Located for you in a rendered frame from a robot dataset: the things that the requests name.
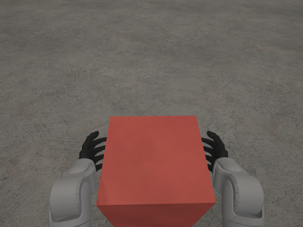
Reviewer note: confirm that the left robot forearm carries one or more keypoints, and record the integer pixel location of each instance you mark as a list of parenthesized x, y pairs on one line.
[(69, 199)]

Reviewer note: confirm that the right robot forearm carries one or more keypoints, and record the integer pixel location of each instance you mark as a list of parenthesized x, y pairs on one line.
[(242, 195)]

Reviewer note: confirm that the robot right hand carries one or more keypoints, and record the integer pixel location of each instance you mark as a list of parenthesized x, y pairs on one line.
[(217, 151)]

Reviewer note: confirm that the robot left hand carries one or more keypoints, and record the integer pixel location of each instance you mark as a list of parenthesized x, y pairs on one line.
[(88, 150)]

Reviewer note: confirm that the carton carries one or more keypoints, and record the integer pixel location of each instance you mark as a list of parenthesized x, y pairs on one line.
[(154, 172)]

